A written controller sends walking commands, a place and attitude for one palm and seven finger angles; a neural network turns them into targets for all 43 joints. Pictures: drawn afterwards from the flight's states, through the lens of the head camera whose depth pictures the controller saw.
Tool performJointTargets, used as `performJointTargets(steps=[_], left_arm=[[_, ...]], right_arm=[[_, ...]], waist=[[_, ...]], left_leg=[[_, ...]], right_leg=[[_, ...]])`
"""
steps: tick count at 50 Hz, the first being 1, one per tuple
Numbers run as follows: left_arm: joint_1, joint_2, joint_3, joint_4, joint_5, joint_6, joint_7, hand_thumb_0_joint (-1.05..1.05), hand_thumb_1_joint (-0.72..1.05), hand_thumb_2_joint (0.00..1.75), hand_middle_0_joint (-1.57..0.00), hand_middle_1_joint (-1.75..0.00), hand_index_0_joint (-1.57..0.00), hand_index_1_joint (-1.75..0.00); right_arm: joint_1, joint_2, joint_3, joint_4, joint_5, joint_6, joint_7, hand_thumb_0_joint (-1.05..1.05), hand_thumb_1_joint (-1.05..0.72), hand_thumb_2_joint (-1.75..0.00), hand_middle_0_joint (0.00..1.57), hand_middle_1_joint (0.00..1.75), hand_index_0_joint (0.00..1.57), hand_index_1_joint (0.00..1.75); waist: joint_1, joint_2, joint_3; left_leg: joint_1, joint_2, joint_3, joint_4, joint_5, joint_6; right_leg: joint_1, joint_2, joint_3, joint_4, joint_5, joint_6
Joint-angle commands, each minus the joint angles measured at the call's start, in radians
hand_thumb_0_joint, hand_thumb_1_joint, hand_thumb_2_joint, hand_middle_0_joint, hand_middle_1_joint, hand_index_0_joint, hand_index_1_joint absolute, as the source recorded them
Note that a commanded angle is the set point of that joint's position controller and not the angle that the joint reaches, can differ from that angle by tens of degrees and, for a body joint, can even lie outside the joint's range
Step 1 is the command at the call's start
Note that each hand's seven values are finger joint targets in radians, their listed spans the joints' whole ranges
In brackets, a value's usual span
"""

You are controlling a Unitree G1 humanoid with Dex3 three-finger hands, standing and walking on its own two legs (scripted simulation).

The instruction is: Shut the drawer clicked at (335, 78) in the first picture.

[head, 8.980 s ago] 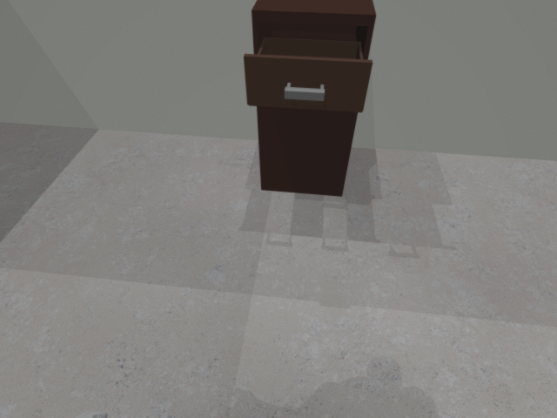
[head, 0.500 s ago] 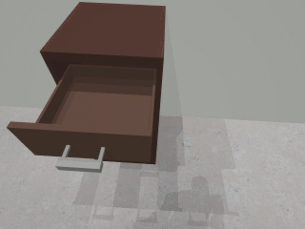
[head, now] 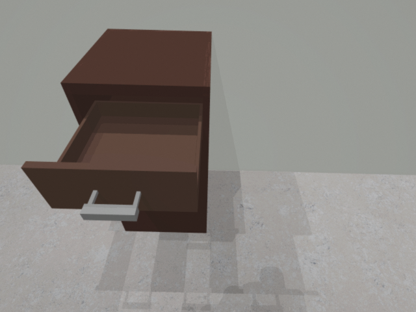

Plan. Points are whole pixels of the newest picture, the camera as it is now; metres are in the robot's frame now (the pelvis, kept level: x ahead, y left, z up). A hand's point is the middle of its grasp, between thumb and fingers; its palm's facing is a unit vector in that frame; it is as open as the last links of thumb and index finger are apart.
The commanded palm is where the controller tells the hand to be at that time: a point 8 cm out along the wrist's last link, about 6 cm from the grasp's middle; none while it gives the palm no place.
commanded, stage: come to a stop and stand still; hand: left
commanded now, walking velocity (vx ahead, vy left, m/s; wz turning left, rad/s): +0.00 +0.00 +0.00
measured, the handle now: (113, 203) +0.35 +0.24 -0.02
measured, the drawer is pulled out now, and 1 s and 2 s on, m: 0.29 0.29 0.29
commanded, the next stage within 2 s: look again from close up in 0.26 s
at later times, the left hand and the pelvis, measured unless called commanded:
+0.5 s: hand out of the picture -0.03 +0.17 -0.17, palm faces +0.02 -0.99 -0.16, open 7.4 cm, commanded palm none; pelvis +0.00 +0.01 +0.01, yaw +1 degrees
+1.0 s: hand out of the picture +0.03 +0.18 -0.17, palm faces +0.07 -0.98 -0.18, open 7.4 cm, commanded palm +0.11 +0.22 -0.06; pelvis +0.03 +0.01 +0.01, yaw +0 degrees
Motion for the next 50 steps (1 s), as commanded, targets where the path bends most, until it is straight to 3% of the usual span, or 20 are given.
performJointTargets(steps=[1, 6, 11, 15, 20, 21, 26, 37, 47, 48, 49, 50], left_arm=[[0.044, 0.113, 0.027, -0.041, 0.002, -0.021, -0.001, 0.0, 0.9, 0.9, -0.2, -0.3, -0.2, -0.3], [0.067, 0.11, 0.028, -0.02, -0.001, -0.026, -0.004, 0.0, 0.9, 0.9, -0.2, -0.3, -0.2, -0.3], [0.088, 0.097, 0.023, 0.019, -0.005, -0.031, -0.004, 0.0, 0.9, 0.9, -0.2, -0.3, -0.2, -0.3], [0.113, 0.08, 0.017, 0.056, -0.005, -0.033, -0.003, 0.0, 0.9, 0.9, -0.2, -0.3, -0.2, -0.3], [0.133, 0.057, 0.012, 0.089, -0.007, -0.039, 0.0, 0.0, 0.9, 0.9, -0.2, -0.3, -0.2, -0.3], [0.132, 0.06, 0.013, 0.092, -0.006, -0.038, 0.002, 0.0, 0.9, 0.9, -0.2, -0.3, -0.2, -0.3], [0.139, 0.043, 0.01, 0.112, -0.006, -0.043, 0.006, 0.0, 0.9, 0.9, -0.2, -0.3, -0.2, -0.3], [0.132, 0.031, 0.009, 0.119, -0.004, -0.044, 0.009, 0.0, 0.9, 0.9, -0.2, -0.3, -0.2, -0.3], [0.118, 0.047, 0.013, 0.112, -0.005, -0.044, 0.006, 0.0, 0.9, 0.9, -0.2, -0.3, -0.2, -0.3], [0.179, 0.086, 0.017, 0.147, 0.008, -0.056, 0.045, 0.0, 0.9, 0.9, -0.2, -0.3, -0.2, -0.3], [-0.568, 0.284, 0.113, -1.427, -0.215, -0.271, 0.035, 0.0, 0.9, 0.9, -0.22, -0.32, -0.22, -0.32], [-0.146, 0.217, 0.118, -1.199, -0.127, -0.224, 0.088, 0.0, 0.9, 0.9, -0.24, -0.34, -0.24, -0.34]], right_arm=[[0.05, -0.115, -0.019, -0.025, -0.003, -0.013, -0.008, 0.0, -0.9, -0.9, 0.2, 0.3, 0.2, 0.3], [0.084, -0.102, -0.012, 0.013, -0.003, -0.013, -0.008, 0.0, -0.9, -0.9, 0.2, 0.3, 0.2, 0.3], [0.114, -0.087, -0.004, 0.06, 0.001, -0.02, -0.011, 0.0, -0.9, -0.9, 0.2, 0.3, 0.2, 0.3], [0.126, -0.08, -0.003, 0.091, 0.004, -0.023, -0.014, 0.0, -0.9, -0.9, 0.2, 0.3, 0.2, 0.3], [0.141, -0.06, 0.002, 0.127, 0.009, -0.033, -0.019, 0.0, -0.9, -0.9, 0.2, 0.3, 0.2, 0.3], [0.14, -0.054, 0.002, 0.133, 0.009, -0.031, -0.019, 0.0, -0.9, -0.9, 0.2, 0.3, 0.2, 0.3], [0.137, -0.038, 0.004, 0.151, 0.013, -0.038, -0.024, 0.0, -0.9, -0.9, 0.2, 0.3, 0.2, 0.3], [0.099, -0.037, 0.003, 0.162, 0.014, -0.038, -0.028, 0.0, -0.9, -0.9, 0.2, 0.3, 0.2, 0.3], [0.076, -0.052, 0.002, 0.156, 0.013, -0.04, -0.029, 0.0, -0.9, -0.9, 0.2, 0.3, 0.2, 0.3], [-0.023, -0.086, -0.003, 0.079, 0.022, -0.047, -0.021, 0.0, -0.9, -0.9, 0.2, 0.3, 0.2, 0.3], [0.022, -0.266, -0.026, -0.278, 0.062, -0.183, -0.068, 0.0, -0.9, -0.9, 0.2, 0.3, 0.2, 0.3], [-0.073, -0.174, -0.006, -0.231, 0.056, -0.276, -0.102, 0.0, -0.9, -0.9, 0.2, 0.3, 0.2, 0.3]], waist=[[0.001, 0.006, 0.125], [0.001, -0.029, 0.096], [0.002, -0.016, 0.071], [0.009, -0.009, 0.105], [0.013, 0.021, 0.086], [0.011, -0.001, 0.071], [0.011, -0.002, 0.059], [0.012, -0.008, 0.097], [0.015, 0.0, 0.068], [0.049, -0.04, 0.081], [-0.096, 0.139, -0.431], [0.018, 0.266, -0.423]], left_leg=[[-0.088, 0.075, -0.133, -0.215, -0.238, 0.03], [-0.068, 0.06, -0.12, -0.196, -0.197, 0.026], [-0.058, 0.067, -0.127, -0.203, -0.165, 0.025], [-0.09, 0.068, -0.13, -0.207, -0.185, 0.025], [-0.07, 0.076, -0.133, -0.213, -0.116, 0.027], [-0.054, 0.074, -0.132, -0.21, -0.092, 0.025], [-0.006, 0.076, -0.112, -0.186, 0.024, 0.024], [0.019, 0.075, -0.098, -0.176, 0.088, 0.022], [0.044, 0.077, -0.093, -0.178, 0.126, 0.022], [-0.009, 0.091, -0.061, 0.026, 0.18, -0.008], [0.265, -0.016, -0.059, -0.107, 0.216, 0.015], [0.287, 0.017, -0.038, -0.109, 0.297, 0.016]], right_leg=[[-0.092, -0.07, 0.125, -0.185, -0.236, -0.023], [-0.098, -0.084, 0.139, -0.21, -0.269, -0.026], [-0.073, -0.088, 0.131, -0.195, -0.213, -0.028], [-0.074, -0.091, 0.132, -0.193, -0.208, -0.027], [-0.033, -0.09, 0.116, -0.167, -0.085, -0.026], [-0.025, -0.089, 0.111, -0.166, -0.072, -0.027], [-0.008, -0.096, 0.106, -0.158, 0.034, -0.023], [-0.011, -0.099, 0.111, -0.163, 0.095, -0.016], [0.021, -0.102, 0.108, -0.163, 0.14, -0.016], [0.004, -0.156, 0.156, -0.163, 0.463, 0.0], [0.101, -0.046, 0.045, -0.058, 0.32, -0.008], [0.064, -0.002, 0.022, -0.005, 0.149, -0.033]])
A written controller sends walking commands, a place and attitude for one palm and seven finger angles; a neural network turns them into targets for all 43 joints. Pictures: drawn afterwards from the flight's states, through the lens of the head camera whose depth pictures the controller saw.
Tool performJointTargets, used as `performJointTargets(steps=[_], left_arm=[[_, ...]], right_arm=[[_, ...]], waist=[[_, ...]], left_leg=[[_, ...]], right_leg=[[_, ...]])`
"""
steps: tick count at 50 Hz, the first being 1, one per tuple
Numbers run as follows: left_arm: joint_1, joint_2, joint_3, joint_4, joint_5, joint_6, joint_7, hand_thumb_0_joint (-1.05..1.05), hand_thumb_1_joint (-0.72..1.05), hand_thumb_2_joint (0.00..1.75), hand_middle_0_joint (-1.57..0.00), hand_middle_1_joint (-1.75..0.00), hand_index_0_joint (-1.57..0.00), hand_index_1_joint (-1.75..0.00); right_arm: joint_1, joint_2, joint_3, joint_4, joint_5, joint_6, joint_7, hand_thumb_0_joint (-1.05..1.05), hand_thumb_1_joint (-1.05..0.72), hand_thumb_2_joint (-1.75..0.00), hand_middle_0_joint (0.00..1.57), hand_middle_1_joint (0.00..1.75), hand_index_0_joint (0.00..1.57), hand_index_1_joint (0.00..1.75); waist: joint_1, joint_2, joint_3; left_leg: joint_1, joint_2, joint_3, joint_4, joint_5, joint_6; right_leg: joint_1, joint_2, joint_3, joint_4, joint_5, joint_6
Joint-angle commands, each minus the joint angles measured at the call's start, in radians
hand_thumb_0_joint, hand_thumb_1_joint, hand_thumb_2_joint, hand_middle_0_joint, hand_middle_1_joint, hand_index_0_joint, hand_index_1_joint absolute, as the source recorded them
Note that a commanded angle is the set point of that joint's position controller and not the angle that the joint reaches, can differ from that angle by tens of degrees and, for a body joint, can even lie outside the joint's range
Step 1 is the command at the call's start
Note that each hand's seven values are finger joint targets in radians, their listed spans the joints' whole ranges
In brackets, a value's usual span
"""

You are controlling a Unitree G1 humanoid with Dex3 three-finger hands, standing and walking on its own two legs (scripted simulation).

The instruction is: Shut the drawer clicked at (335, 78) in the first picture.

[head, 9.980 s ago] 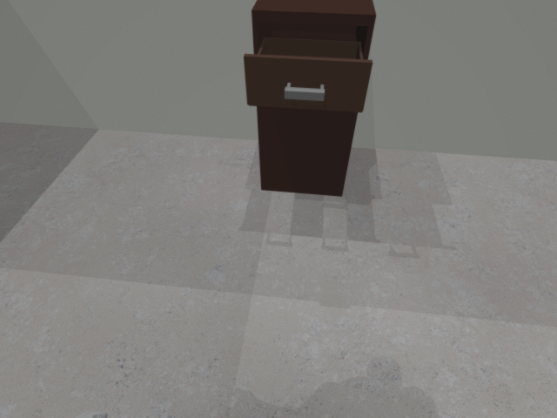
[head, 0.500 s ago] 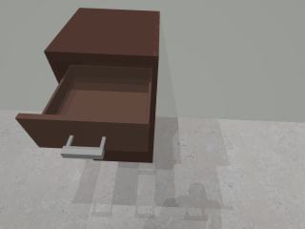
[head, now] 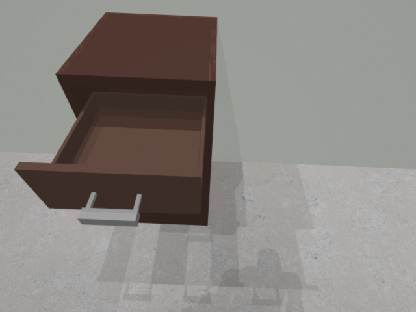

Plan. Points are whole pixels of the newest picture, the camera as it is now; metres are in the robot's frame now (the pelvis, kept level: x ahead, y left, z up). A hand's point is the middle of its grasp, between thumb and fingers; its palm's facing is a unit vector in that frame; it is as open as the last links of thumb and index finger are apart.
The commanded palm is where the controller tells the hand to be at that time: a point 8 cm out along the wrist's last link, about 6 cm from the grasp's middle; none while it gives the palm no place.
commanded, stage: raise the hand and make a fist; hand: left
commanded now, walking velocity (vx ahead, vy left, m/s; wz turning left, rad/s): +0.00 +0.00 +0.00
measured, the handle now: (112, 207) +0.33 +0.23 -0.02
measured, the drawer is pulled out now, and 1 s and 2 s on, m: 0.29 0.29 0.29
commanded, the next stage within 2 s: bring the fist close to the handle in 1.86 s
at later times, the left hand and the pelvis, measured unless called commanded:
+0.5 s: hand out of the picture +0.12 +0.17 -0.03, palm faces +0.16 -0.99 -0.06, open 5.4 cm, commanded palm +0.10 +0.22 -0.02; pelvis -0.02 -0.03 -0.09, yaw +3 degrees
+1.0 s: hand (111, 298) +0.14 +0.17 +0.02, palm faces +0.03 -1.00 -0.07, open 3.2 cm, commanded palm +0.11 +0.22 +0.03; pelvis -0.01 -0.02 -0.06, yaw +2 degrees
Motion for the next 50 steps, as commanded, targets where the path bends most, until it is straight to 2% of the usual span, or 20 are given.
performJointTargets(steps=[1, 2, 3, 4, 5, 6, 8, 10, 12, 14, 16, 20, 24, 26, 28, 32, 36, 39, 42, 50], left_arm=[[0.06, 0.039, -0.02, -0.993, -0.093, -0.116, 0.103, 0.0, 0.9, 0.9, -0.26, -0.37, -0.26, -0.37], [0.05, -0.07, -0.088, -0.987, -0.124, -0.104, 0.081, 0.0, 0.9, 0.9, -0.28, -0.39, -0.28, -0.39], [-0.015, -0.021, -0.057, -1.052, -0.132, -0.148, 0.07, 0.0, 0.9, 0.9, -0.3, -0.41, -0.3, -0.41], [0.017, 0.019, -0.008, -1.02, -0.122, -0.197, 0.054, 0.0, 0.9, 0.9, -0.32, -0.43, -0.32, -0.43], [0.135, -0.029, -0.012, -0.943, -0.132, -0.251, 0.018, 0.0, 0.9, 0.9, -0.34, -0.45, -0.34, -0.45], [0.248, -0.047, -0.004, -0.91, -0.138, -0.312, -0.025, 0.0, 0.9, 0.9, -0.36, -0.47, -0.36, -0.47], [0.393, -0.086, 0.003, -0.882, -0.172, -0.454, -0.14, 0.0, 0.9, 0.9, -0.4, -0.52, -0.4, -0.52], [0.404, -0.012, 0.082, -0.893, -0.201, -0.605, -0.261, 0.0, 0.9, 0.9, -0.44, -0.56, -0.44, -0.56], [0.431, 0.122, 0.226, -0.913, -0.191, -0.668, -0.323, 0.0, 0.9, 0.9, -0.48, -0.6, -0.48, -0.6], [0.411, 0.108, 0.212, -1.053, -0.202, -0.62, -0.327, 0.0, 0.9, 0.9, -0.52, -0.65, -0.52, -0.65], [0.328, 0.133, 0.226, -1.215, -0.224, -0.577, -0.297, 0.0, 0.9, 0.9, -0.56, -0.69, -0.56, -0.69], [0.194, 0.134, 0.203, -1.402, -0.222, -0.612, -0.254, 0.0, 0.9, 0.9, -0.64, -0.78, -0.64, -0.78], [0.092, 0.12, 0.108, -1.401, -0.238, -0.635, -0.34, 0.0, 0.9, 0.9, -0.72, -0.86, -0.72, -0.86], [0.121, 0.15, 0.135, -1.298, -0.246, -0.576, -0.383, 0.0, 0.9, 0.9, -0.76, -0.91, -0.76, -0.91], [0.154, 0.188, 0.185, -1.277, -0.263, -0.502, -0.405, 0.0, 0.9, 0.9, -0.8, -0.95, -0.8, -0.95], [0.259, 0.205, 0.281, -1.293, -0.286, -0.383, -0.361, 0.0, 0.9, 0.9, -0.88, -1.04, -0.88, -1.04], [0.285, 0.214, 0.322, -1.299, -0.287, -0.393, -0.292, 0.0, 0.9, 0.9, -0.96, -1.12, -0.96, -1.12], [0.295, 0.18, 0.269, -1.352, -0.281, -0.443, -0.291, 0.0, 0.9, 0.9, -1.02, -1.19, -1.02, -1.19], [0.321, 0.182, 0.256, -1.359, -0.281, -0.472, -0.305, 0.0, 0.9, 0.9, -1.08, -1.25, -1.08, -1.25], [0.3, 0.176, 0.215, -1.456, -0.269, -0.468, -0.289, 0.0, 0.9, 0.9, -1.24, -1.43, -1.24, -1.43]], right_arm=[[-0.108, -0.157, -0.04, -0.362, 0.047, -0.282, -0.065, 0.0, -0.9, -0.9, 0.2, 0.3, 0.2, 0.3], [-0.069, -0.179, -0.033, -0.337, 0.051, -0.29, -0.057, 0.0, -0.9, -0.9, 0.2, 0.3, 0.2, 0.3], [-0.101, -0.207, -0.048, -0.401, 0.042, -0.309, -0.054, 0.0, -0.9, -0.9, 0.2, 0.3, 0.2, 0.3], [-0.098, -0.225, -0.066, -0.423, 0.023, -0.319, -0.048, 0.0, -0.9, -0.9, 0.2, 0.3, 0.2, 0.3], [-0.106, -0.217, -0.075, -0.454, 0.013, -0.323, -0.038, 0.0, -0.9, -0.9, 0.2, 0.3, 0.2, 0.3], [-0.128, -0.211, -0.084, -0.498, 0.013, -0.329, -0.021, 0.0, -0.9, -0.9, 0.2, 0.3, 0.2, 0.3], [-0.151, -0.198, -0.097, -0.561, 0.004, -0.324, 0.012, 0.0, -0.9, -0.9, 0.2, 0.3, 0.2, 0.3], [-0.183, -0.204, -0.115, -0.61, 0.0, -0.308, 0.043, 0.0, -0.9, -0.9, 0.2, 0.3, 0.2, 0.3], [-0.206, -0.205, -0.131, -0.667, 0.007, -0.279, 0.055, 0.0, -0.9, -0.9, 0.2, 0.3, 0.2, 0.3], [-0.237, -0.191, -0.124, -0.743, 0.016, -0.245, 0.043, 0.0, -0.9, -0.9, 0.2, 0.3, 0.2, 0.3], [-0.222, -0.182, -0.117, -0.77, 0.02, -0.214, 0.025, 0.0, -0.9, -0.9, 0.2, 0.3, 0.2, 0.3], [-0.137, -0.162, -0.105, -0.766, 0.017, -0.2, -0.006, 0.0, -0.9, -0.9, 0.2, 0.3, 0.2, 0.3], [-0.113, -0.182, -0.079, -0.727, 0.021, -0.241, -0.023, 0.0, -0.9, -0.9, 0.2, 0.3, 0.2, 0.3], [-0.131, -0.19, -0.074, -0.715, 0.032, -0.253, -0.032, 0.0, -0.9, -0.9, 0.2, 0.3, 0.2, 0.3], [-0.135, -0.191, -0.071, -0.724, 0.044, -0.253, -0.039, 0.0, -0.9, -0.9, 0.2, 0.3, 0.2, 0.3], [-0.159, -0.161, -0.068, -0.738, 0.05, -0.235, -0.045, 0.0, -0.9, -0.9, 0.2, 0.3, 0.2, 0.3], [-0.176, -0.145, -0.069, -0.717, 0.043, -0.234, -0.047, 0.0, -0.9, -0.9, 0.2, 0.3, 0.2, 0.3], [-0.153, -0.153, -0.074, -0.716, 0.045, -0.259, -0.039, 0.0, -0.9, -0.9, 0.2, 0.3, 0.2, 0.3], [-0.137, -0.167, -0.081, -0.712, 0.048, -0.279, -0.034, 0.0, -0.9, -0.9, 0.2, 0.3, 0.2, 0.3], [-0.122, -0.179, -0.075, -0.724, 0.052, -0.305, -0.033, 0.0, -0.9, -0.9, 0.2, 0.3, 0.2, 0.3]], waist=[[-0.019, 0.225, -0.234], [-0.043, 0.102, -0.099], [-0.063, 0.045, 0.001], [-0.075, -0.068, -0.015], [-0.054, -0.156, 0.005], [-0.007, -0.144, -0.026], [0.039, -0.206, -0.092], [0.048, -0.171, -0.127], [0.08, -0.074, -0.191], [0.092, -0.013, -0.28], [0.075, 0.067, -0.319], [-0.006, 0.094, -0.324], [-0.074, 0.078, -0.287], [-0.07, 0.033, -0.251], [-0.037, 0.014, -0.287], [0.029, -0.003, -0.348], [0.038, -0.053, -0.28], [0.022, 0.014, -0.265], [0.012, -0.026, -0.278], [0.005, 0.06, -0.242]], left_leg=[[0.082, 0.045, -0.076, -0.073, 0.23, -0.026], [0.006, 0.035, -0.078, -0.046, 0.112, -0.012], [-0.076, 0.02, -0.105, -0.002, 0.013, 0.0], [-0.132, 0.008, -0.104, 0.046, -0.047, 0.005], [-0.2, 0.006, -0.104, 0.094, -0.083, 0.0], [-0.24, -0.004, -0.087, 0.139, -0.072, -0.009], [-0.345, -0.007, -0.062, 0.249, -0.049, -0.024], [-0.451, -0.02, -0.043, 0.358, -0.05, -0.034], [-0.507, -0.032, -0.02, 0.422, -0.038, -0.026], [-0.518, -0.038, -0.007, 0.44, -0.026, -0.01], [-0.507, -0.032, -0.016, 0.463, -0.026, -0.004], [-0.489, -0.007, -0.053, 0.53, -0.005, 0.013], [-0.5, 0.005, -0.082, 0.569, -0.051, 0.023], [-0.54, 0.007, -0.086, 0.568, -0.1, 0.023], [-0.55, -0.002, -0.081, 0.541, -0.12, 0.02], [-0.503, -0.008, -0.078, 0.474, -0.057, 0.017], [-0.503, -0.003, -0.083, 0.435, -0.049, 0.011], [-0.459, -0.006, -0.074, 0.416, -0.048, 0.01], [-0.441, -0.007, -0.077, 0.411, -0.04, 0.013], [-0.356, -0.004, -0.082, 0.359, -0.041, 0.017]], right_leg=[[-0.082, 0.003, -0.042, 0.078, 0.006, -0.033], [-0.138, 0.006, -0.061, 0.067, 0.014, -0.023], [-0.201, 0.006, -0.067, 0.056, -0.018, -0.017], [-0.262, 0.008, -0.073, 0.065, -0.073, -0.012], [-0.325, 0.016, -0.085, 0.099, -0.132, -0.011], [-0.333, 0.016, -0.083, 0.141, -0.151, -0.019], [-0.398, 0.021, -0.082, 0.258, -0.146, -0.022], [-0.441, 0.013, -0.052, 0.352, -0.097, -0.03], [-0.421, 0.0, -0.008, 0.416, -0.046, -0.041], [-0.394, 0.002, 0.009, 0.457, -0.009, -0.037], [-0.415, 0.012, 0.021, 0.47, -0.005, -0.036], [-0.476, 0.014, 0.056, 0.445, 0.011, -0.022], [-0.547, 0.02, 0.058, 0.422, -0.055, -0.014], [-0.54, 0.019, 0.08, 0.379, -0.143, -0.01], [-0.469, 0.001, 0.108, 0.334, -0.212, -0.003], [-0.347, -0.015, 0.09, 0.317, -0.143, 0.007], [-0.335, -0.017, 0.074, 0.308, -0.098, 0.015], [-0.364, -0.014, 0.057, 0.305, -0.108, 0.008], [-0.361, -0.012, 0.057, 0.298, -0.094, 0.011], [-0.386, 0.009, -0.003, 0.302, -0.102, -0.011]])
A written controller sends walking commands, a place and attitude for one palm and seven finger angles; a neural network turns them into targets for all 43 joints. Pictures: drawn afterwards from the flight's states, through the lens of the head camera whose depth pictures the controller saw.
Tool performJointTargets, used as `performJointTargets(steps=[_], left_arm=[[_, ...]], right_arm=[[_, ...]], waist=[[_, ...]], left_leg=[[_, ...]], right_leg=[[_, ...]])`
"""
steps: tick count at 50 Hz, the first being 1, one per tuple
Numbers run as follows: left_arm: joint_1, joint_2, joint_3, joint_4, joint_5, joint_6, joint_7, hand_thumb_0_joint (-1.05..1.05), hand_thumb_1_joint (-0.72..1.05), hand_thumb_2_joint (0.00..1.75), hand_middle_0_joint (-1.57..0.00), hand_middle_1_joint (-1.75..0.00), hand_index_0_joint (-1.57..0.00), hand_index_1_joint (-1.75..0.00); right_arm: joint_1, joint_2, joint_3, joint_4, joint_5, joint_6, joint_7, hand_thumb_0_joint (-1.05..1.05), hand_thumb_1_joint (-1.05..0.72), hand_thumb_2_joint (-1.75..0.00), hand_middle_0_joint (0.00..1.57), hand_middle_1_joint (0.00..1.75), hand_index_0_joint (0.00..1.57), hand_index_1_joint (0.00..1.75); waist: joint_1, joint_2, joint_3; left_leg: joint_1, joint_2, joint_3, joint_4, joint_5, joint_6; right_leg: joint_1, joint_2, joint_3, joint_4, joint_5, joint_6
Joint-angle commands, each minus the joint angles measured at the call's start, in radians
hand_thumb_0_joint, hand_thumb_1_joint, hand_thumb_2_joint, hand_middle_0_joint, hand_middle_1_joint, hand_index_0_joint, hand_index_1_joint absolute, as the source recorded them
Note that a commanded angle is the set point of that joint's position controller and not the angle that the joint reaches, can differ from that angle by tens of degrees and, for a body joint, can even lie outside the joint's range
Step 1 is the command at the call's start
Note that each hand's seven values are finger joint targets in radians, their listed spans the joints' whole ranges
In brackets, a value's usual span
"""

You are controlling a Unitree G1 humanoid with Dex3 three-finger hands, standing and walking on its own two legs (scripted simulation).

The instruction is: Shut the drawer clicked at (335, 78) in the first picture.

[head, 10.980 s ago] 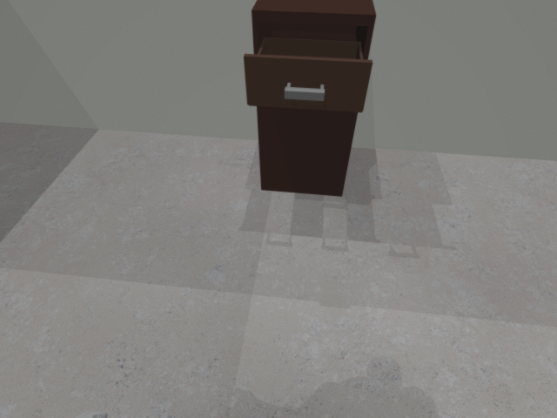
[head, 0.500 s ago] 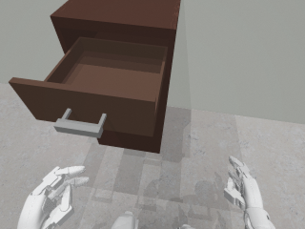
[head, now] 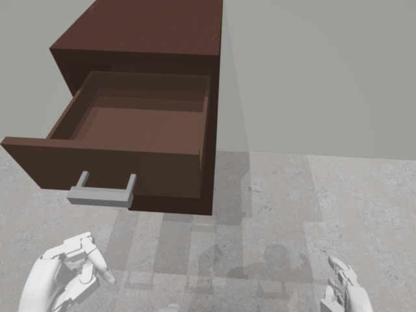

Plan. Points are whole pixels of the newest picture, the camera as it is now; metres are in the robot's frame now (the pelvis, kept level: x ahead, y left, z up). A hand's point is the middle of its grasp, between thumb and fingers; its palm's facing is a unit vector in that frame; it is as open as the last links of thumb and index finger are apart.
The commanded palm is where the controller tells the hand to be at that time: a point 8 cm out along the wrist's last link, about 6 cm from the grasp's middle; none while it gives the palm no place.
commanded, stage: raise the hand and make a fist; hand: left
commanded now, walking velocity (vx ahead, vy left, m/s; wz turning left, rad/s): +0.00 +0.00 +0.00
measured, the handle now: (104, 187) +0.35 +0.24 +0.03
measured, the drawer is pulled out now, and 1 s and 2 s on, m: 0.29 0.29 0.29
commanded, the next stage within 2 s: bring the fist close to the handle in 0.86 s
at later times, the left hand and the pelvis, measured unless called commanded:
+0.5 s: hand (77, 259) +0.18 +0.19 +0.13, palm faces +0.01 -1.00 -0.08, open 3.3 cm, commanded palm +0.13 +0.25 +0.14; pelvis +0.01 +0.01 +0.02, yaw +1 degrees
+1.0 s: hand (77, 264) +0.17 +0.19 +0.13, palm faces +0.03 -1.00 -0.09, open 3.3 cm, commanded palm +0.13 +0.25 +0.13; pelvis +0.01 +0.00 +0.02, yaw +1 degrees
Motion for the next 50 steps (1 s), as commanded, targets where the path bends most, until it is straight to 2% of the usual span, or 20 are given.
performJointTargets(steps=[1, 2, 5, 11, 12, 16, 18, 23, 26, 27, 28, 31, 33, 34, 37, 40, 41, 44, 46, 50], left_arm=[[-0.036, 0.114, 0.072, -0.259, -0.002, -0.062, 0.028, 0.0, 0.9, 0.9, -1.26, -1.45, -1.26, -1.45], [-0.03, 0.09, 0.054, -0.258, -0.002, -0.052, 0.031, 0.0, 0.9, 0.9, -1.28, -1.47, -1.28, -1.47], [-0.005, 0.096, 0.06, -0.267, 0.004, -0.016, 0.033, 0.0, 0.9, 0.9, -1.34, -1.53, -1.34, -1.53], [-0.036, 0.107, 0.066, -0.277, 0.009, 0.068, 0.024, 0.0, 0.9, 0.9, -1.4, -1.6, -1.4, -1.6], [-0.049, 0.097, 0.058, -0.288, 0.005, 0.076, 0.021, 0.0, 0.9, 0.9, -1.4, -1.6, -1.4, -1.6], [-0.084, 0.131, 0.089, -0.32, -0.002, 0.096, 0.015, 0.0, 0.9, 0.9, -1.4, -1.6, -1.4, -1.6], [-0.079, 0.104, 0.061, -0.349, -0.005, 0.101, 0.005, 0.0, 0.9, 0.9, -1.4, -1.6, -1.4, -1.6], [-0.076, 0.116, 0.073, -0.379, -0.005, 0.131, 0.01, 0.0, 0.9, 0.9, -1.4, -1.6, -1.4, -1.6], [-0.045, 0.109, 0.088, -0.295, -0.005, 0.16, 0.015, 0.0, 0.9, 0.9, -1.4, -1.6, -1.4, -1.6], [-0.054, 0.101, 0.076, -0.311, -0.005, 0.159, 0.015, 0.0, 0.9, 0.9, -1.4, -1.6, -1.4, -1.6], [-0.049, 0.107, 0.084, -0.327, -0.007, 0.155, 0.014, 0.0, 0.9, 0.9, -1.4, -1.6, -1.4, -1.6], [-0.045, 0.138, 0.123, -0.331, -0.009, 0.139, 0.02, 0.0, 0.9, 0.9, -1.4, -1.6, -1.4, -1.6], [-0.029, 0.129, 0.118, -0.35, -0.013, 0.118, 0.017, 0.0, 0.9, 0.9, -1.4, -1.6, -1.4, -1.6], [-0.027, 0.116, 0.104, -0.349, -0.018, 0.11, 0.012, 0.0, 0.9, 0.9, -1.4, -1.6, -1.4, -1.6], [-0.043, 0.136, 0.133, -0.314, -0.026, 0.096, 0.005, 0.0, 0.9, 0.9, -1.4, -1.6, -1.4, -1.6], [-0.07, 0.122, 0.106, -0.308, -0.029, 0.091, -0.011, 0.0, 0.9, 0.9, -1.4, -1.6, -1.4, -1.6], [-0.073, 0.13, 0.117, -0.292, -0.031, 0.094, -0.009, 0.0, 0.9, 0.9, -1.4, -1.6, -1.4, -1.6], [-0.083, 0.134, 0.114, -0.29, -0.032, 0.094, -0.015, 0.0, 0.9, 0.9, -1.4, -1.6, -1.4, -1.6], [-0.079, 0.168, 0.162, -0.258, -0.032, 0.096, -0.014, 0.0, 0.9, 0.9, -1.4, -1.6, -1.4, -1.6], [-0.103, 0.149, 0.173, -0.19, -0.052, 0.094, -0.032, 0.0, 0.9, 0.9, -1.4, -1.6, -1.4, -1.6]], right_arm=[[-0.118, -0.087, -0.012, -0.187, -0.003, -0.073, -0.004, 0.0, -0.9, -0.9, 0.2, 0.3, 0.2, 0.3], [-0.115, -0.083, -0.009, -0.192, -0.003, -0.07, -0.003, 0.0, -0.9, -0.9, 0.2, 0.3, 0.2, 0.3], [-0.123, -0.079, -0.004, -0.204, 0.0, -0.065, 0.001, 0.0, -0.9, -0.9, 0.2, 0.3, 0.2, 0.3], [-0.143, -0.079, 0.017, -0.208, 0.001, -0.052, 0.0, 0.0, -0.9, -0.9, 0.2, 0.3, 0.2, 0.3], [-0.136, -0.077, 0.02, -0.211, 0.002, -0.051, 0.0, 0.0, -0.9, -0.9, 0.2, 0.3, 0.2, 0.3], [-0.142, -0.08, 0.029, -0.207, 0.003, -0.063, -0.006, 0.0, -0.9, -0.9, 0.2, 0.3, 0.2, 0.3], [-0.134, -0.077, 0.035, -0.208, 0.006, -0.074, 0.0, 0.0, -0.9, -0.9, 0.2, 0.3, 0.2, 0.3], [-0.14, -0.078, 0.038, -0.198, 0.009, -0.098, 0.003, 0.0, -0.9, -0.9, 0.2, 0.3, 0.2, 0.3], [-0.156, -0.081, 0.036, -0.184, 0.009, -0.096, 0.0, 0.0, -0.9, -0.9, 0.2, 0.3, 0.2, 0.3], [-0.15, -0.081, 0.036, -0.189, 0.009, -0.096, 0.0, 0.0, -0.9, -0.9, 0.2, 0.3, 0.2, 0.3], [-0.149, -0.08, 0.033, -0.192, 0.01, -0.099, -0.001, 0.0, -0.9, -0.9, 0.2, 0.3, 0.2, 0.3], [-0.153, -0.081, 0.03, -0.184, 0.008, -0.104, -0.003, 0.0, -0.9, -0.9, 0.2, 0.3, 0.2, 0.3], [-0.145, -0.076, 0.029, -0.184, 0.008, -0.112, 0.001, 0.0, -0.9, -0.9, 0.2, 0.3, 0.2, 0.3], [-0.143, -0.077, 0.03, -0.185, 0.008, -0.117, 0.003, 0.0, -0.9, -0.9, 0.2, 0.3, 0.2, 0.3], [-0.143, -0.083, 0.026, -0.17, 0.009, -0.121, -0.002, 0.0, -0.9, -0.9, 0.2, 0.3, 0.2, 0.3], [-0.142, -0.087, 0.029, -0.17, 0.012, -0.134, -0.005, 0.0, -0.9, -0.9, 0.2, 0.3, 0.2, 0.3], [-0.148, -0.088, 0.028, -0.165, 0.01, -0.136, -0.008, 0.0, -0.9, -0.9, 0.2, 0.3, 0.2, 0.3], [-0.145, -0.087, 0.029, -0.167, 0.013, -0.144, -0.01, 0.0, -0.9, -0.9, 0.2, 0.3, 0.2, 0.3], [-0.152, -0.087, 0.027, -0.153, 0.011, -0.141, -0.015, 0.0, -0.9, -0.9, 0.2, 0.3, 0.2, 0.3], [-0.15, -0.085, 0.028, -0.142, 0.013, -0.138, -0.023, 0.0, -0.9, -0.9, 0.2, 0.3, 0.2, 0.3]], waist=[[0.013, 0.005, -0.084], [0.014, 0.001, -0.079], [0.025, 0.032, -0.089], [0.025, 0.002, -0.046], [0.023, 0.006, -0.042], [0.027, 0.021, -0.051], [0.025, 0.047, -0.062], [0.035, 0.037, -0.061], [0.041, -0.011, -0.007], [0.038, -0.009, -0.005], [0.041, 0.01, -0.027], [0.049, 0.0, -0.034], [0.05, 0.029, -0.047], [0.046, 0.025, -0.047], [0.043, 0.011, -0.03], [0.033, 0.03, -0.015], [0.034, 0.002, -0.006], [0.033, -0.007, -0.012], [0.043, -0.012, -0.01], [0.036, -0.04, 0.01]], left_leg=[[0.126, -0.024, -0.022, -0.158, 0.171, 0.039], [0.135, -0.025, -0.022, -0.169, 0.175, 0.038], [0.163, -0.023, -0.021, -0.186, 0.203, 0.036], [0.189, -0.018, -0.03, -0.218, 0.214, 0.036], [0.196, -0.018, -0.03, -0.225, 0.208, 0.035], [0.225, -0.017, -0.036, -0.24, 0.217, 0.033], [0.253, -0.017, -0.036, -0.252, 0.237, 0.031], [0.276, -0.017, -0.041, -0.279, 0.255, 0.028], [0.247, -0.019, -0.038, -0.29, 0.23, 0.027], [0.25, -0.022, -0.036, -0.294, 0.229, 0.026], [0.261, -0.024, -0.03, -0.292, 0.232, 0.027], [0.261, -0.025, -0.026, -0.288, 0.248, 0.027], [0.274, -0.027, -0.021, -0.283, 0.273, 0.025], [0.275, -0.028, -0.02, -0.281, 0.274, 0.025], [0.26, -0.029, -0.018, -0.275, 0.254, 0.026], [0.262, -0.031, -0.016, -0.273, 0.229, 0.028], [0.251, -0.031, -0.018, -0.271, 0.222, 0.03], [0.251, -0.033, -0.015, -0.272, 0.208, 0.031], [0.243, -0.033, -0.015, -0.27, 0.212, 0.03], [0.231, -0.035, -0.009, -0.262, 0.21, 0.028]], right_leg=[[0.067, 0.007, 0.051, -0.194, 0.127, 0.018], [0.074, 0.009, 0.043, -0.193, 0.14, 0.018], [0.1, 0.01, 0.031, -0.196, 0.187, 0.015], [0.131, 0.017, 0.022, -0.227, 0.219, 0.016], [0.131, 0.017, 0.02, -0.232, 0.213, 0.017], [0.154, 0.02, 0.018, -0.248, 0.22, 0.014], [0.167, 0.02, 0.012, -0.251, 0.238, 0.013], [0.198, 0.021, 0.003, -0.266, 0.259, 0.012], [0.2, 0.022, 0.006, -0.287, 0.238, 0.013], [0.198, 0.021, 0.008, -0.287, 0.239, 0.015], [0.205, 0.019, 0.013, -0.29, 0.242, 0.015], [0.222, 0.019, 0.019, -0.294, 0.254, 0.013], [0.225, 0.018, 0.018, -0.286, 0.283, 0.012], [0.222, 0.019, 0.018, -0.285, 0.287, 0.013], [0.216, 0.019, 0.034, -0.3, 0.269, 0.015], [0.202, 0.016, 0.041, -0.31, 0.242, 0.017], [0.206, 0.014, 0.05, -0.321, 0.233, 0.018], [0.207, 0.009, 0.063, -0.332, 0.21, 0.021], [0.218, 0.007, 0.076, -0.344, 0.207, 0.02], [0.214, 0.0, 0.092, -0.358, 0.208, 0.029]])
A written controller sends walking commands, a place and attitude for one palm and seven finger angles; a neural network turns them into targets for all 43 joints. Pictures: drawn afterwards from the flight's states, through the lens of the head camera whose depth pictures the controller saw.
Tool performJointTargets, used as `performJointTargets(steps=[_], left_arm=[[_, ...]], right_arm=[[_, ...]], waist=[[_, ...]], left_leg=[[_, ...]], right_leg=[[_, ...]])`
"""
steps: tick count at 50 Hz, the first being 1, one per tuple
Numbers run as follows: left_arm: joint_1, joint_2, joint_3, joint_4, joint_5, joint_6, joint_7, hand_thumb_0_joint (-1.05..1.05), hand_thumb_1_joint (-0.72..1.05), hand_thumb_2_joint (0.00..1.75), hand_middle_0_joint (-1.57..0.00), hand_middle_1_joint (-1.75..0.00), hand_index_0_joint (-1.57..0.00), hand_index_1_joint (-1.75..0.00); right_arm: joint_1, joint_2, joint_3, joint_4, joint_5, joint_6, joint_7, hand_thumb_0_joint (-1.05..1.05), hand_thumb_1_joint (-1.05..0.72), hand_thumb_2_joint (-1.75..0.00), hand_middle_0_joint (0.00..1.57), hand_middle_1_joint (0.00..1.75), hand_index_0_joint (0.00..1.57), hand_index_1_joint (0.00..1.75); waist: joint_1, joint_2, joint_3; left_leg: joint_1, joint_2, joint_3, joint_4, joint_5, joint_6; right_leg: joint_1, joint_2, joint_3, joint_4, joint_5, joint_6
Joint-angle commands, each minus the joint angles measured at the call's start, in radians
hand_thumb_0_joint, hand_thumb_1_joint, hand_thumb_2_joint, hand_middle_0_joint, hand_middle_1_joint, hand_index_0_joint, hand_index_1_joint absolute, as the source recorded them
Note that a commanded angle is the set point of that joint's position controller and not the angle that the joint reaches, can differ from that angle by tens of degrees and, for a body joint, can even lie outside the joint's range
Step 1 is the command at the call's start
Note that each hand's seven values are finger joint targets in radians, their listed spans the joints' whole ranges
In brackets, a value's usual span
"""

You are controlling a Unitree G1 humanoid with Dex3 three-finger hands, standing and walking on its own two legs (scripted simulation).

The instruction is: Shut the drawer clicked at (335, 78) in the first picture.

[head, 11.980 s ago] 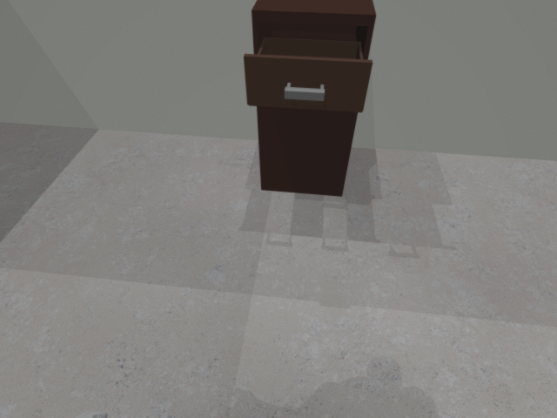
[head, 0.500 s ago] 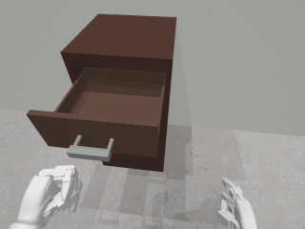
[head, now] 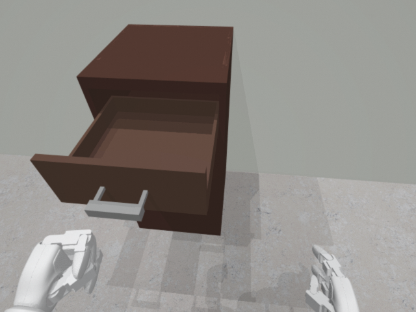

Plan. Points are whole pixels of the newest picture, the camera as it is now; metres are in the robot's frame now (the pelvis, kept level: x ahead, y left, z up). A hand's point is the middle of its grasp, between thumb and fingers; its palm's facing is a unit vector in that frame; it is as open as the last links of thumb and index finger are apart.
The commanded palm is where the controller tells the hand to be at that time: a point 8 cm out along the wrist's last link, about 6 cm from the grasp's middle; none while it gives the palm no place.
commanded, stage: bring the fist close to the handle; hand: left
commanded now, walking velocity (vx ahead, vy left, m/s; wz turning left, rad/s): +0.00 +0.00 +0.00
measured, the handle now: (119, 201) +0.34 +0.24 +0.01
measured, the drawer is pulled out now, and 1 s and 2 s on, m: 0.29 0.29 0.26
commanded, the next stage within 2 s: push the drawer shut in 1.36 s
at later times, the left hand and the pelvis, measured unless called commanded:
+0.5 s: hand (114, 258) +0.20 +0.18 +0.06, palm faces -0.02 -1.00 -0.06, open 3.3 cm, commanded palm +0.17 +0.24 +0.06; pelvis -0.01 +0.00 -0.01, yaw +0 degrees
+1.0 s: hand (131, 249) +0.24 +0.18 +0.01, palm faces -0.05 -1.00 -0.05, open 3.3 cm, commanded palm +0.21 +0.24 +0.01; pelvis -0.01 +0.01 -0.04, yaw -1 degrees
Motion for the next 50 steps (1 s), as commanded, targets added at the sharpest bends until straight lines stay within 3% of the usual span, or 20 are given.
performJointTargets(steps=[1, 3, 5, 10, 13, 16, 18, 22, 25, 27, 29, 34, 36, 38, 40, 41, 42, 45, 48, 50], left_arm=[[-0.052, 0.12, 0.116, -0.122, -0.031, -0.076, -0.013, 0.0, 0.9, 0.9, -1.4, -1.6, -1.4, -1.6], [-0.086, 0.1, 0.084, -0.113, -0.032, -0.086, -0.027, 0.0, 0.9, 0.9, -1.4, -1.6, -1.4, -1.6], [-0.112, 0.121, 0.101, -0.092, -0.031, -0.102, -0.035, 0.0, 0.9, 0.9, -1.4, -1.6, -1.4, -1.6], [-0.147, 0.104, 0.068, -0.09, -0.015, -0.14, -0.031, 0.0, 0.9, 0.9, -1.4, -1.6, -1.4, -1.6], [-0.173, 0.103, 0.068, -0.053, -0.003, -0.146, -0.011, 0.0, 0.9, 0.9, -1.4, -1.6, -1.4, -1.6], [-0.149, 0.114, 0.091, -0.018, 0.008, -0.152, 0.006, 0.0, 0.9, 0.9, -1.4, -1.6, -1.4, -1.6], [-0.155, 0.076, 0.045, -0.044, 0.01, -0.158, 0.007, 0.0, 0.9, 0.9, -1.4, -1.6, -1.4, -1.6], [-0.188, 0.068, 0.02, -0.029, 0.026, -0.176, 0.027, 0.0, 0.9, 0.9, -1.4, -1.6, -1.4, -1.6], [-0.197, 0.087, 0.046, -0.007, 0.024, -0.189, 0.031, 0.0, 0.9, 0.9, -1.4, -1.6, -1.4, -1.6], [-0.183, 0.086, 0.057, 0.02, 0.027, -0.201, 0.035, 0.0, 0.9, 0.9, -1.4, -1.6, -1.4, -1.6], [-0.2, 0.082, 0.048, 0.015, 0.022, -0.213, 0.029, 0.0, 0.9, 0.9, -1.4, -1.6, -1.4, -1.6], [-0.286, 0.068, 0.009, 0.042, 0.023, -0.238, 0.022, 0.0, 0.9, 0.9, -1.4, -1.6, -1.4, -1.6], [-0.286, 0.088, 0.032, 0.076, 0.029, -0.242, 0.024, 0.0, 0.9, 0.9, -1.4, -1.6, -1.4, -1.6], [-0.339, 0.061, -0.005, 0.078, 0.027, -0.246, 0.021, 0.0, 0.9, 0.9, -1.4, -1.6, -1.4, -1.6], [-0.348, 0.076, 0.008, 0.091, 0.028, -0.247, 0.023, 0.0, 0.9, 0.9, -1.4, -1.6, -1.4, -1.6], [-0.339, 0.093, 0.028, 0.105, 0.036, -0.247, 0.031, 0.0, 0.9, 0.9, -1.4, -1.6, -1.4, -1.6], [-0.338, 0.068, 0.002, 0.109, 0.038, -0.248, 0.032, 0.0, 0.9, 0.9, -1.4, -1.6, -1.4, -1.6], [-0.363, 0.091, 0.029, 0.13, 0.039, -0.247, 0.047, 0.0, 0.9, 0.9, -1.4, -1.6, -1.4, -1.6], [-0.419, 0.097, 0.032, 0.164, 0.047, -0.251, 0.056, 0.0, 0.9, 0.9, -1.4, -1.6, -1.4, -1.6], [-0.392, 0.102, 0.04, 0.122, 0.037, -0.255, 0.053, 0.0, 0.9, 0.9, -1.4, -1.6, -1.4, -1.6]], right_arm=[[-0.127, -0.112, -0.045, -0.15, 0.001, -0.06, -0.018, 0.0, -0.9, -0.9, 0.2, 0.3, 0.2, 0.3], [-0.116, -0.115, -0.045, -0.151, -0.002, -0.063, -0.016, 0.0, -0.9, -0.9, 0.2, 0.3, 0.2, 0.3], [-0.112, -0.121, -0.048, -0.146, -0.004, -0.065, -0.017, 0.0, -0.9, -0.9, 0.2, 0.3, 0.2, 0.3], [-0.104, -0.123, -0.052, -0.144, -0.012, -0.065, -0.009, 0.0, -0.9, -0.9, 0.2, 0.3, 0.2, 0.3], [-0.101, -0.126, -0.056, -0.139, -0.016, -0.052, -0.006, 0.0, -0.9, -0.9, 0.2, 0.3, 0.2, 0.3], [-0.109, -0.125, -0.063, -0.137, -0.019, -0.035, -0.003, 0.0, -0.9, -0.9, 0.2, 0.3, 0.2, 0.3], [-0.1, -0.122, -0.063, -0.154, -0.02, -0.028, 0.002, 0.0, -0.9, -0.9, 0.2, 0.3, 0.2, 0.3], [-0.088, -0.127, -0.065, -0.158, -0.027, -0.011, 0.004, 0.0, -0.9, -0.9, 0.2, 0.3, 0.2, 0.3], [-0.081, -0.128, -0.069, -0.157, -0.028, 0.005, 0.006, 0.0, -0.9, -0.9, 0.2, 0.3, 0.2, 0.3], [-0.078, -0.128, -0.072, -0.156, -0.031, 0.019, 0.006, 0.0, -0.9, -0.9, 0.2, 0.3, 0.2, 0.3], [-0.078, -0.127, -0.072, -0.161, -0.031, 0.025, 0.008, 0.0, -0.9, -0.9, 0.2, 0.3, 0.2, 0.3], [-0.066, -0.137, -0.069, -0.162, -0.035, 0.037, 0.008, 0.0, -0.9, -0.9, 0.2, 0.3, 0.2, 0.3], [-0.068, -0.141, -0.07, -0.157, -0.035, 0.043, 0.006, 0.0, -0.9, -0.9, 0.2, 0.3, 0.2, 0.3], [-0.06, -0.141, -0.068, -0.164, -0.036, 0.046, 0.006, 0.0, -0.9, -0.9, 0.2, 0.3, 0.2, 0.3], [-0.057, -0.143, -0.069, -0.166, -0.037, 0.051, 0.007, 0.0, -0.9, -0.9, 0.2, 0.3, 0.2, 0.3], [-0.056, -0.144, -0.072, -0.163, -0.038, 0.058, 0.007, 0.0, -0.9, -0.9, 0.2, 0.3, 0.2, 0.3], [-0.058, -0.142, -0.071, -0.173, -0.039, 0.061, 0.009, 0.0, -0.9, -0.9, 0.2, 0.3, 0.2, 0.3], [-0.056, -0.143, -0.072, -0.175, -0.04, 0.077, 0.013, 0.0, -0.9, -0.9, 0.2, 0.3, 0.2, 0.3], [-0.056, -0.146, -0.071, -0.176, -0.043, 0.093, 0.014, 0.0, -0.9, -0.9, 0.2, 0.3, 0.2, 0.3], [-0.053, -0.14, -0.072, -0.19, -0.041, 0.097, 0.018, 0.0, -0.9, -0.9, 0.2, 0.3, 0.2, 0.3]], waist=[[-0.005, -0.047, 0.006], [-0.017, -0.043, -0.002], [-0.021, -0.055, -0.013], [-0.028, -0.004, -0.047], [-0.034, -0.042, -0.043], [-0.022, -0.044, -0.062], [-0.026, -0.015, -0.092], [-0.037, -0.031, -0.101], [-0.037, -0.018, -0.118], [-0.033, -0.047, -0.125], [-0.037, -0.015, -0.146], [-0.06, -0.015, -0.159], [-0.054, -0.02, -0.156], [-0.063, -0.023, -0.182], [-0.057, -0.008, -0.196], [-0.053, -0.031, -0.205], [-0.054, -0.017, -0.214], [-0.05, -0.022, -0.221], [-0.06, -0.035, -0.223], [-0.043, -0.001, -0.278]], left_leg=[[0.02, -0.036, -0.003, -0.096, 0.159, 0.034], [0.024, -0.038, -0.004, -0.093, 0.16, 0.035], [0.014, -0.038, -0.005, -0.086, 0.15, 0.035], [0.022, -0.04, -0.003, -0.072, 0.163, 0.037], [-0.007, -0.039, -0.008, -0.067, 0.136, 0.037], [-0.02, -0.037, -0.007, -0.06, 0.155, 0.037], [-0.011, -0.039, -0.004, -0.055, 0.17, 0.036], [-0.035, -0.036, -0.01, -0.037, 0.164, 0.037], [-0.06, -0.037, -0.006, -0.016, 0.169, 0.032], [-0.076, -0.035, -0.008, -0.006, 0.181, 0.033], [-0.082, -0.035, -0.005, 0.011, 0.187, 0.032], [-0.115, -0.03, -0.015, 0.047, 0.161, 0.031], [-0.137, -0.029, -0.017, 0.059, 0.146, 0.032], [-0.144, -0.03, -0.019, 0.075, 0.148, 0.033], [-0.156, -0.03, -0.018, 0.085, 0.15, 0.03], [-0.167, -0.026, -0.022, 0.09, 0.156, 0.031], [-0.17, -0.028, -0.017, 0.097, 0.152, 0.032], [-0.197, -0.027, -0.017, 0.108, 0.139, 0.029], [-0.233, -0.026, -0.013, 0.134, 0.13, 0.032], [-0.211, -0.028, -0.005, 0.132, 0.154, 0.033]], right_leg=[[0.0, -0.008, 0.102, -0.192, 0.151, 0.029], [-0.011, -0.01, 0.1, -0.182, 0.158, 0.031], [-0.017, -0.013, 0.105, -0.182, 0.134, 0.032], [-0.035, -0.013, 0.09, -0.147, 0.153, 0.028], [-0.057, -0.01, 0.081, -0.132, 0.112, 0.028], [-0.056, -0.008, 0.071, -0.11, 0.137, 0.025], [-0.065, -0.008, 0.059, -0.083, 0.166, 0.023], [-0.099, -0.002, 0.051, -0.05, 0.16, 0.021], [-0.11, -0.002, 0.052, -0.028, 0.172, 0.021], [-0.113, 0.001, 0.049, -0.01, 0.183, 0.018], [-0.125, 0.0, 0.05, 0.005, 0.194, 0.018], [-0.189, 0.002, 0.047, 0.044, 0.162, 0.018], [-0.205, 0.005, 0.049, 0.053, 0.139, 0.015], [-0.217, 0.003, 0.05, 0.072, 0.145, 0.017], [-0.223, 0.002, 0.05, 0.085, 0.147, 0.015], [-0.219, 0.005, 0.05, 0.094, 0.149, 0.013], [-0.23, 0.004, 0.052, 0.1, 0.147, 0.015], [-0.238, 0.005, 0.053, 0.113, 0.137, 0.014], [-0.261, 0.005, 0.062, 0.131, 0.133, 0.016], [-0.218, 0.003, 0.07, 0.129, 0.16, 0.014]])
